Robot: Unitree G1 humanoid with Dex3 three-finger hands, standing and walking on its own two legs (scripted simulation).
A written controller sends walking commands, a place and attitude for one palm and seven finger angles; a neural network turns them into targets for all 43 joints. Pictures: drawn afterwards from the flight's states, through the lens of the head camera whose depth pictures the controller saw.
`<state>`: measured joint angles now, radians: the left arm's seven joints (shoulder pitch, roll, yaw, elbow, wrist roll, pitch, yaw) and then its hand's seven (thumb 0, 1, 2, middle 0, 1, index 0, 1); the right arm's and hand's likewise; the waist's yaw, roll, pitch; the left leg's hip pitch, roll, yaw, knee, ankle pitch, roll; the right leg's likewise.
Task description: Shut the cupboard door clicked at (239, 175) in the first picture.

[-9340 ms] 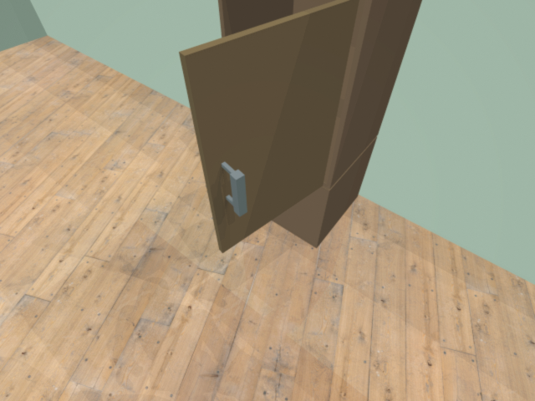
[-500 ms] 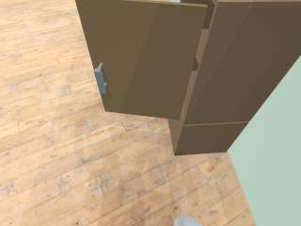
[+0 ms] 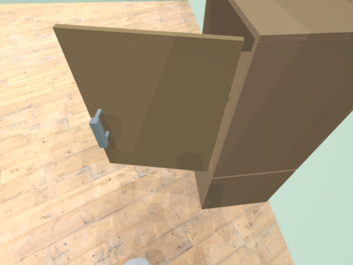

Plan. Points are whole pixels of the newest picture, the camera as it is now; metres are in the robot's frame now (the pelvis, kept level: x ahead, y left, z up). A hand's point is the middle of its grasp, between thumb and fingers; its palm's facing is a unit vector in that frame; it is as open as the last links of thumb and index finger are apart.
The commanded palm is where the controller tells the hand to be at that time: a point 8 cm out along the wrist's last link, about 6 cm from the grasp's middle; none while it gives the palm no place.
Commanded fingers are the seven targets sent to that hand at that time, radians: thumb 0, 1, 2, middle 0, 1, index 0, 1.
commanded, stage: come to a stop and stand still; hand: left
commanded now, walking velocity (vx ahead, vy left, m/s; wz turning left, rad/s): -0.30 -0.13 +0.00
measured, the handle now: (101, 128) +0.51 +0.29 -0.08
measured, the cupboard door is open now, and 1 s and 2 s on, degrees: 78 78 78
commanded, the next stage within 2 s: look again from close up in 0.76 s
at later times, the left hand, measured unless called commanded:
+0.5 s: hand out of the picture +0.03 +0.18 -0.18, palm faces +0.02 -0.97 -0.25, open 7.3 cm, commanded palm none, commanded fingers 0.00 0.90 0.90 -0.20 -0.30 -0.20 -0.30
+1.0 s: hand out of the picture +0.02 +0.18 -0.19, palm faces -0.03 -0.98 -0.20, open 7.3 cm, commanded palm none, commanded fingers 0.00 0.90 0.90 -0.20 -0.30 -0.20 -0.30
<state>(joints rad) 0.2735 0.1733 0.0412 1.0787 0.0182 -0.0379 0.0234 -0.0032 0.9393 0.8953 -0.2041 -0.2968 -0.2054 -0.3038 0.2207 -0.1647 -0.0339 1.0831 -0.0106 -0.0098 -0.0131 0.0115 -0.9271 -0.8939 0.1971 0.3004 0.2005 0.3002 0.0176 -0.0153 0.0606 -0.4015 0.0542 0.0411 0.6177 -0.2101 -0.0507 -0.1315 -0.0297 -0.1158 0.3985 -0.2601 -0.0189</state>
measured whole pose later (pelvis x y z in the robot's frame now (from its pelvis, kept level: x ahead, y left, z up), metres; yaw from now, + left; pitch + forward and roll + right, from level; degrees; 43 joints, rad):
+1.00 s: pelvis -0.01 +0.01 -0.01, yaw -2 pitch -2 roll -1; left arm 0.27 0.16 -0.01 1.07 0.02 -0.01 0.05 0.01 0.91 0.90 -0.20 -0.30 -0.20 -0.30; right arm 0.29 -0.16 0.01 1.05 -0.01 -0.01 -0.03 0.02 -0.93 -0.89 0.20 0.30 0.20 0.30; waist -0.01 0.00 0.03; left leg -0.23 -0.02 0.03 0.56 -0.31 0.04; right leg -0.17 -0.04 -0.03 0.52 -0.32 0.03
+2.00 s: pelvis +0.02 +0.04 -0.01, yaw -2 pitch -1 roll -1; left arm 0.29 0.18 0.02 1.03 0.02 0.01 0.03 0.01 0.91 0.90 -0.20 -0.30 -0.20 -0.30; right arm 0.37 -0.15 0.02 1.06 -0.02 -0.02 -0.02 0.00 -0.90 -0.89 0.20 0.30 0.20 0.30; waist -0.01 -0.01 0.05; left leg -0.16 -0.07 0.06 0.46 -0.29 0.10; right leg -0.34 -0.05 -0.10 0.80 -0.48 -0.02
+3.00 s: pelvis +0.07 +0.10 -0.01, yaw -1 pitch -1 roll +0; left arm 0.28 0.17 0.00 0.98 0.01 -0.01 0.04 0.01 0.92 0.90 -0.20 -0.30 -0.21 -0.30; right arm 0.31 -0.17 0.00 1.02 -0.02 0.01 -0.02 0.01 -0.92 -0.89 0.20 0.30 0.20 0.30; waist -0.02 0.02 0.00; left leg -0.25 0.03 0.08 0.52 -0.25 0.01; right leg -0.20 0.03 -0.08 0.51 -0.29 -0.06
